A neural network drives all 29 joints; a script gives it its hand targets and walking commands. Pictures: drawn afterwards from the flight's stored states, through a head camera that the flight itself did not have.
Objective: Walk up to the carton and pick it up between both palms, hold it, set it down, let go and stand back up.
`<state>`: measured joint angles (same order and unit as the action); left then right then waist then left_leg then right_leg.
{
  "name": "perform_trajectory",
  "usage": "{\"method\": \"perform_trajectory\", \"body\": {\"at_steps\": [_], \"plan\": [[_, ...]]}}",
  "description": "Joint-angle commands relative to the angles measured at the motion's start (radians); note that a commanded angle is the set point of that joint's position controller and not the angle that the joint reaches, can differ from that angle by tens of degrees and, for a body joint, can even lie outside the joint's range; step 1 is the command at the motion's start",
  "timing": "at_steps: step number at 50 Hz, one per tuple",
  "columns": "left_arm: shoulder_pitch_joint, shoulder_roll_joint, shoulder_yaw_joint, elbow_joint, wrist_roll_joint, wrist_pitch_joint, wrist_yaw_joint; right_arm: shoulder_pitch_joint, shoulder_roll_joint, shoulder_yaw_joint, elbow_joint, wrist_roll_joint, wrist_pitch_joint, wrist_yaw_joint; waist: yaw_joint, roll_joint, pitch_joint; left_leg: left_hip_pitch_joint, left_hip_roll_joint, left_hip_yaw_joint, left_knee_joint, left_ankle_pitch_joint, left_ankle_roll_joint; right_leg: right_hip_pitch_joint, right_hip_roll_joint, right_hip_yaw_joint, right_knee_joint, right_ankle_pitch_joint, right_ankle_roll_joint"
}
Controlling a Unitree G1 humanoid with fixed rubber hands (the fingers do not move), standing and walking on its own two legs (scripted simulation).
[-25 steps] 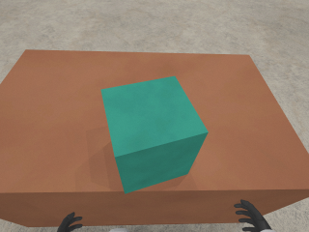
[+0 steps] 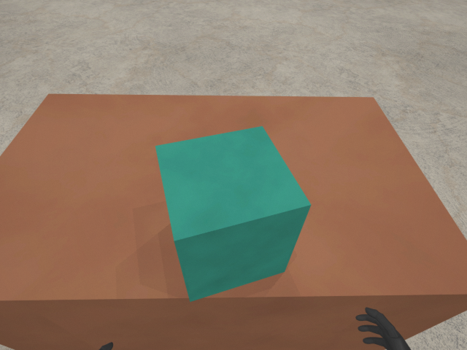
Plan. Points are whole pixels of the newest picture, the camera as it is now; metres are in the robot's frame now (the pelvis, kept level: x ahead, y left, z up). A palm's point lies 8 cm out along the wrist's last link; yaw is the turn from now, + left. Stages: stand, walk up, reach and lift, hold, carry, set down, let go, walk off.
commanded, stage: stand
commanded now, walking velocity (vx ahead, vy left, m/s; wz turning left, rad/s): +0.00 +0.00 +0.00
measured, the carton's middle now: (225, 214) +0.35 +0.04 +0.00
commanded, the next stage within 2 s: none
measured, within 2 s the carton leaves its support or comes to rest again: neither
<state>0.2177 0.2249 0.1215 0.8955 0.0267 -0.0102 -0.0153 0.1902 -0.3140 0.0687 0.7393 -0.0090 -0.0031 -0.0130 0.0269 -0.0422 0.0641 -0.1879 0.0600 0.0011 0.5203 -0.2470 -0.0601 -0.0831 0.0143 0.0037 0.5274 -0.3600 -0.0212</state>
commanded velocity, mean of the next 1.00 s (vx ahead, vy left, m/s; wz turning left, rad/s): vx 0.00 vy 0.00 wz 0.00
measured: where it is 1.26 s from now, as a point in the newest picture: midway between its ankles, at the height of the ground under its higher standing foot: outside the picture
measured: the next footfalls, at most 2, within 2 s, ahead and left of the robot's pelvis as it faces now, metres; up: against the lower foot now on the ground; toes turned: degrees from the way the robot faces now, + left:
none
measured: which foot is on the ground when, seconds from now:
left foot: down 0.00-1.00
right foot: down 0.00-1.00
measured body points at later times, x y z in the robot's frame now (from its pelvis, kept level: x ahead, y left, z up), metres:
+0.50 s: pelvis -0.01 +0.00 +0.00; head -0.02 +0.01 +0.45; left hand +0.06 +0.26 -0.14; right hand +0.12 -0.27 -0.10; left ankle +0.03 +0.16 -0.73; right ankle -0.04 -0.11 -0.73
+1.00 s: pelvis -0.02 +0.00 +0.00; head -0.04 +0.02 +0.45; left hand +0.04 +0.26 -0.14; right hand +0.10 -0.27 -0.11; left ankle +0.03 +0.16 -0.73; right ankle -0.04 -0.11 -0.73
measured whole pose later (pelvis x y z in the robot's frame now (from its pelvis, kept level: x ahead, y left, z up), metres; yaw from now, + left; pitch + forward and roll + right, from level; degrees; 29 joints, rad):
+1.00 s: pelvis -0.02 +0.00 +0.00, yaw +0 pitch -6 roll +0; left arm 0.22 0.23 0.09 1.00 0.03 -0.02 -0.01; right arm 0.20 -0.32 0.07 0.85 -0.01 0.01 -0.02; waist 0.03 -0.02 0.06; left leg -0.19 0.06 0.00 0.52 -0.22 -0.06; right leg -0.08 0.01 0.00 0.53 -0.33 -0.02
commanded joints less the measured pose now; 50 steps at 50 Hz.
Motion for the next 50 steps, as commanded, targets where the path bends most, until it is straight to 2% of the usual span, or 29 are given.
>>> {"method": "perform_trajectory", "body": {"at_steps": [1,2,3,5,6,7,8,10,13,18,20,21,25,26,27,28,29,30,32,34,35,36,39,41,42,43,44,46,50], "plan": [[-0.017,0.294,0.027,-0.077,-0.008,-0.046,0.007,-0.018,-0.190,-0.131,-0.021,0.000,-0.037,-0.008,-0.020,0.072,-0.076,0.104,0.051,-0.039,-0.055,0.228,0.095,-0.109,-0.145,0.113,-0.243,0.289,0.000],[-0.034,0.286,0.020,-0.062,-0.021,-0.041,0.005,-0.019,-0.185,-0.120,-0.006,0.000,-0.039,-0.008,-0.018,0.096,-0.070,0.107,0.052,-0.040,-0.047,0.225,0.097,-0.113,-0.137,0.122,-0.244,0.280,-0.001],[-0.033,0.292,0.027,-0.066,-0.010,-0.043,0.005,-0.026,-0.184,-0.121,-0.008,-0.003,-0.037,-0.010,-0.002,0.067,-0.068,0.084,0.052,-0.036,-0.052,0.243,0.093,-0.088,-0.134,0.094,-0.223,0.351,0.002],[-0.014,0.282,0.023,-0.057,-0.014,-0.042,0.001,-0.022,-0.224,-0.128,0.003,-0.005,-0.039,-0.009,0.006,0.145,-0.051,0.076,0.047,-0.039,-0.050,0.240,0.088,-0.089,-0.150,0.119,-0.238,0.322,0.006],[-0.016,0.282,0.016,-0.061,-0.023,-0.042,0.001,-0.011,-0.212,-0.128,-0.004,0.006,-0.038,-0.018,-0.023,0.102,-0.074,0.103,0.054,-0.042,-0.041,0.221,0.094,-0.113,-0.151,0.119,-0.254,0.268,0.000],[-0.036,0.306,0.025,-0.049,-0.011,-0.049,0.009,-0.032,-0.215,-0.132,0.003,-0.005,-0.036,-0.014,-0.004,0.088,-0.035,0.047,0.035,-0.039,-0.048,0.216,0.081,-0.087,-0.153,0.120,-0.236,0.397,0.022],[-0.039,0.312,0.027,-0.054,-0.013,-0.049,0.009,-0.001,-0.185,-0.123,0.008,-0.001,-0.036,-0.014,-0.025,0.025,-0.064,0.084,0.050,-0.035,-0.042,0.237,0.095,-0.078,-0.143,0.105,-0.228,0.410,0.011],[-0.023,0.300,0.017,-0.030,-0.022,-0.036,0.013,-0.018,-0.209,-0.129,0.013,0.004,-0.040,-0.015,-0.021,0.117,-0.081,0.109,0.058,-0.040,-0.038,0.270,0.100,-0.083,-0.148,0.111,-0.228,0.371,0.000],[-0.016,0.303,0.013,-0.029,-0.020,-0.036,0.010,-0.022,-0.207,-0.122,0.020,0.001,-0.034,-0.013,-0.014,0.072,-0.040,0.089,0.055,-0.039,-0.066,0.237,0.091,-0.103,-0.140,0.100,-0.238,0.322,0.001],[-0.018,0.261,-0.003,-0.021,-0.020,-0.045,0.005,-0.022,-0.230,-0.123,0.034,-0.001,-0.036,-0.021,-0.016,0.085,-0.045,0.091,0.059,-0.049,-0.057,0.199,0.096,-0.104,-0.139,0.113,-0.267,0.255,-0.003],[-0.037,0.291,0.002,-0.008,-0.019,-0.044,0.012,-0.012,-0.201,-0.117,0.040,0.010,-0.034,-0.023,-0.028,0.060,-0.045,0.091,0.057,-0.049,-0.059,0.205,0.091,-0.102,-0.155,0.131,-0.262,0.294,-0.001],[-0.053,0.304,0.008,-0.005,-0.020,-0.039,0.016,-0.056,-0.204,-0.118,0.016,0.009,-0.030,-0.016,-0.011,0.085,0.004,0.047,0.047,-0.039,-0.057,0.193,0.087,-0.111,-0.173,0.143,-0.263,0.382,0.026],[-0.042,0.287,-0.004,-0.005,-0.017,-0.052,0.015,-0.036,-0.199,-0.113,0.038,0.002,-0.017,-0.020,-0.010,0.037,-0.022,0.067,0.034,-0.040,-0.055,0.198,0.079,-0.108,-0.167,0.148,-0.250,0.381,0.016],[-0.037,0.277,-0.005,-0.007,-0.025,-0.047,0.011,-0.022,-0.230,-0.123,0.058,0.007,-0.022,-0.021,-0.020,0.074,-0.035,0.117,0.056,-0.045,-0.074,0.222,0.085,-0.127,-0.138,0.113,-0.254,0.295,0.000],[-0.020,0.269,-0.011,0.002,-0.031,-0.045,0.013,0.003,-0.241,-0.123,0.054,0.007,-0.031,-0.018,-0.028,0.124,-0.069,0.122,0.066,-0.046,-0.059,0.267,0.103,-0.099,-0.138,0.119,-0.242,0.324,-0.004],[-0.049,0.270,-0.007,0.004,-0.020,-0.043,0.016,-0.016,-0.209,-0.120,0.054,0.007,-0.028,-0.019,-0.019,0.047,-0.060,0.104,0.059,-0.048,-0.061,0.269,0.096,-0.085,-0.144,0.104,-0.244,0.328,-0.010],[-0.021,0.301,0.009,0.007,-0.022,-0.045,0.014,-0.010,-0.222,-0.121,0.062,0.003,-0.030,-0.019,-0.015,0.084,-0.032,0.091,0.058,-0.052,-0.072,0.297,0.093,-0.087,-0.148,0.107,-0.224,0.417,0.006],[-0.012,0.274,-0.003,0.009,-0.027,-0.041,0.017,-0.015,-0.218,-0.119,0.052,0.004,-0.030,-0.020,-0.018,0.109,-0.052,0.104,0.064,-0.041,-0.056,0.291,0.098,-0.090,-0.144,0.124,-0.236,0.378,-0.005],[-0.020,0.291,0.001,0.014,-0.024,-0.037,0.019,-0.023,-0.212,-0.113,0.058,0.012,-0.027,-0.020,-0.009,0.089,0.003,0.057,0.058,-0.053,-0.053,0.237,0.091,-0.100,-0.162,0.125,-0.238,0.438,0.021],[-0.034,0.315,0.001,0.009,-0.021,-0.033,0.021,-0.021,-0.176,-0.104,0.053,0.007,-0.023,-0.027,-0.023,0.042,-0.014,0.107,0.062,-0.049,-0.070,0.235,0.091,-0.144,-0.149,0.134,-0.268,0.248,-0.009],[-0.058,0.290,-0.004,0.015,-0.014,-0.034,0.018,-0.020,-0.212,-0.111,0.057,0.005,-0.021,-0.025,-0.026,0.091,-0.015,0.099,0.058,-0.047,-0.073,0.241,0.080,-0.127,-0.152,0.128,-0.260,0.274,-0.010],[-0.003,0.299,-0.004,0.029,-0.017,-0.036,0.018,-0.016,-0.212,-0.113,0.066,0.017,-0.025,-0.020,-0.016,0.078,-0.007,0.105,0.056,-0.053,-0.074,0.180,0.084,-0.126,-0.151,0.137,-0.280,0.286,0.004],[-0.005,0.287,0.000,0.033,-0.020,-0.041,0.020,0.001,-0.224,-0.117,0.070,0.010,-0.025,-0.021,-0.015,0.101,0.014,0.056,0.053,-0.048,-0.068,0.236,0.089,-0.094,-0.159,0.131,-0.258,0.401,0.024],[-0.049,0.283,-0.006,0.023,-0.023,-0.038,0.015,-0.003,-0.200,-0.113,0.078,0.010,-0.029,-0.019,-0.043,0.073,-0.021,0.122,0.059,-0.048,-0.079,0.210,0.100,-0.129,-0.150,0.138,-0.275,0.263,-0.012],[-0.065,0.306,-0.001,0.021,-0.020,-0.036,0.020,-0.038,-0.197,-0.108,0.079,0.004,-0.024,-0.017,-0.019,0.095,0.000,0.095,0.060,-0.061,-0.091,0.194,0.093,-0.134,-0.155,0.147,-0.274,0.240,-0.022],[-0.069,0.280,0.003,0.015,-0.024,-0.031,0.011,-0.037,-0.204,-0.111,0.081,0.010,-0.027,-0.022,-0.014,0.048,-0.018,0.077,0.060,-0.058,-0.078,0.227,0.100,-0.112,-0.141,0.125,-0.267,0.239,-0.016],[-0.067,0.268,-0.009,0.019,-0.022,-0.039,0.015,-0.029,-0.225,-0.112,0.087,0.003,-0.021,-0.018,-0.020,0.077,-0.014,0.093,0.053,-0.053,-0.082,0.207,0.092,-0.122,-0.161,0.150,-0.287,0.221,-0.014],[-0.040,0.312,-0.006,0.034,-0.017,-0.042,0.017,-0.029,-0.233,-0.115,0.092,0.016,-0.014,-0.018,-0.018,0.061,0.054,0.077,0.055,-0.068,-0.097,0.151,0.077,-0.172,-0.162,0.164,-0.310,0.189,0.001],[-0.047,0.289,-0.008,0.043,-0.017,-0.038,0.016,-0.016,-0.218,-0.109,0.096,0.005,-0.025,-0.018,-0.025,0.074,0.053,0.088,0.049,-0.050,-0.085,0.160,0.089,-0.174,-0.152,0.161,-0.313,0.158,-0.014]]}}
